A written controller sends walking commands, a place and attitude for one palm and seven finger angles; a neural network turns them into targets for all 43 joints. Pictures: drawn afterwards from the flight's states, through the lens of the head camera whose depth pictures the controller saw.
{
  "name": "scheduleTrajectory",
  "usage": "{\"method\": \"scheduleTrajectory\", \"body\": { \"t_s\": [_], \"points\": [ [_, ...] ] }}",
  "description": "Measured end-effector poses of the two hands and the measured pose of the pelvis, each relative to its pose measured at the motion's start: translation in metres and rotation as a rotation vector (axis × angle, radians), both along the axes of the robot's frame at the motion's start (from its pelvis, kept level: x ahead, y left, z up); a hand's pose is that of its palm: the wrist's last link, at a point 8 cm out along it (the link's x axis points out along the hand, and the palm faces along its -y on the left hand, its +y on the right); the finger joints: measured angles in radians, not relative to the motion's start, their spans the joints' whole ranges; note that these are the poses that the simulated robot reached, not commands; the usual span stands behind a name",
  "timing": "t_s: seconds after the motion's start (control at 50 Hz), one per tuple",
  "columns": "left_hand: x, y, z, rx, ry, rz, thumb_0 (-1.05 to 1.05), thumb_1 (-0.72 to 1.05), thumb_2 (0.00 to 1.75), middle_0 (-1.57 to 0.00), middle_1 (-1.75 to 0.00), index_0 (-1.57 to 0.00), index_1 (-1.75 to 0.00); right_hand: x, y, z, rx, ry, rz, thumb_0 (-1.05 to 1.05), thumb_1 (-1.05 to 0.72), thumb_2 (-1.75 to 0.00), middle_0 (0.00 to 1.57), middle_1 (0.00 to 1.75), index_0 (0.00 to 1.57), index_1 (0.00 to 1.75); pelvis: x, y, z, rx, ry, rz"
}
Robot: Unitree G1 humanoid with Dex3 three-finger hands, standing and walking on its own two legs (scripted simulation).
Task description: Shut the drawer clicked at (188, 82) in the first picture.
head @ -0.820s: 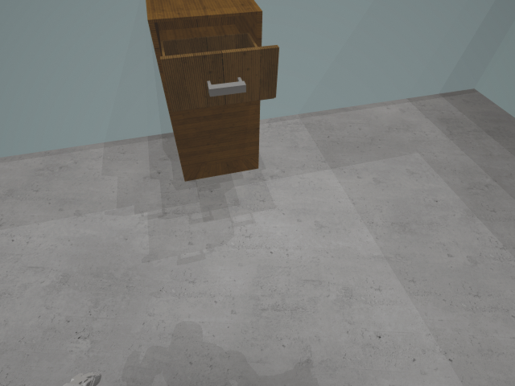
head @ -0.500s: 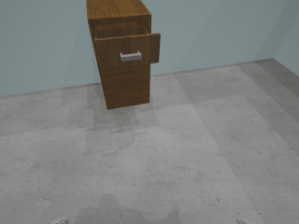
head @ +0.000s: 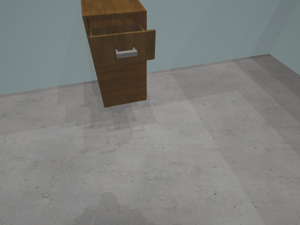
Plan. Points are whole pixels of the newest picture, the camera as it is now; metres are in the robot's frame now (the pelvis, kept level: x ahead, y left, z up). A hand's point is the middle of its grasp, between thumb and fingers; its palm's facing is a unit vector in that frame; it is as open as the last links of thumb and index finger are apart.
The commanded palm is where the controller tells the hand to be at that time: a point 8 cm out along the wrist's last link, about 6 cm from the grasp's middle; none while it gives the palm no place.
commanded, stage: stand and wait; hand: left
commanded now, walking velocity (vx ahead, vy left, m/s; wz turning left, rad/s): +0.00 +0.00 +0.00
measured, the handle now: (126, 52) +1.00 +0.19 -0.05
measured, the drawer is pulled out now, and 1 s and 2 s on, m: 0.29 0.29 0.29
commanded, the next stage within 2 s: look at it before walking up in 0.12 s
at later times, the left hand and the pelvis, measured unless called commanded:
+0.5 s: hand out of the picture +0.08 +0.24 -0.16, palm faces -0.03 -0.95 -0.32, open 7.4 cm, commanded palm none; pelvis +0.00 +0.00 +0.00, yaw +0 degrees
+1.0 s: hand out of the picture +0.06 +0.23 -0.17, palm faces -0.04 -0.96 -0.28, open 7.4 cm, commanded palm none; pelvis +0.02 +0.00 -0.01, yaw -3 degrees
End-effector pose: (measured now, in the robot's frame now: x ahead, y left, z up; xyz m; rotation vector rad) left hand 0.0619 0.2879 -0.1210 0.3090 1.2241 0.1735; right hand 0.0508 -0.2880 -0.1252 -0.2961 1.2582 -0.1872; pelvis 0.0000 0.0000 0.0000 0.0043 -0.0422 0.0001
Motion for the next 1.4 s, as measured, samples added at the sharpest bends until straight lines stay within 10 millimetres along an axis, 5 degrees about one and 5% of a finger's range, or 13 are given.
{"method": "scheduleTrajectory", "body": {
  "t_s": [0.9, 1.1, 1.24, 1.3, 1.4],
  "points": [
    [0.004, -0.001, 0.0, 0.001, 0.002, 0.011, 0.01, 0.91, 0.89, -0.2, -0.3, -0.2, -0.3, 0.022, 0.004, 0.003, 0.002, -0.038, 0.02, 0.01, -0.9, -0.9, 0.2, 0.3, 0.2, 0.3, 0.006, 0.0, 0.001, 0.0, 0.007, -0.008],
    [-0.006, -0.036, -0.03, -0.1, 0.136, -0.006, 0.01, 0.91, 0.9, -0.2, -0.3, -0.2, -0.3, -0.011, 0.027, -0.024, 0.074, 0.004, -0.125, 0.0, -0.9, -0.9, 0.2, 0.3, 0.2, 0.3, 0.038, -0.003, -0.015, 0.01, 0.026, -0.114],
    [0.048, -0.077, -0.039, -0.121, 0.116, -0.074, 0.01, 0.91, 0.9, -0.2, -0.3, -0.2, -0.3, -0.048, 0.024, -0.047, 0.13, 0.144, -0.257, 0.0, -0.9, -0.9, 0.21, 0.3, 0.2, 0.3, 0.074, -0.028, -0.029, 0.005, 0.018, -0.18],
    [0.065, -0.09, -0.035, -0.122, 0.079, -0.06, 0.01, 0.91, 0.89, -0.2, -0.3, -0.2, -0.3, -0.034, 0.019, -0.043, 0.138, 0.182, -0.263, 0.01, -0.9, -0.9, 0.2, 0.3, 0.2, 0.3, 0.09, -0.036, -0.024, -0.007, 0.016, -0.187],
    [0.081, -0.104, -0.023, -0.129, 0.148, -0.092, 0.01, 0.91, 0.89, -0.2, -0.3, -0.2, -0.3, 0.04, 0.008, -0.025, 0.135, 0.04, -0.282, 0.01, -0.9, -0.9, 0.2, 0.3, 0.2, 0.3, 0.124, -0.041, -0.008, 0.0, 0.035, -0.229]
  ]
}}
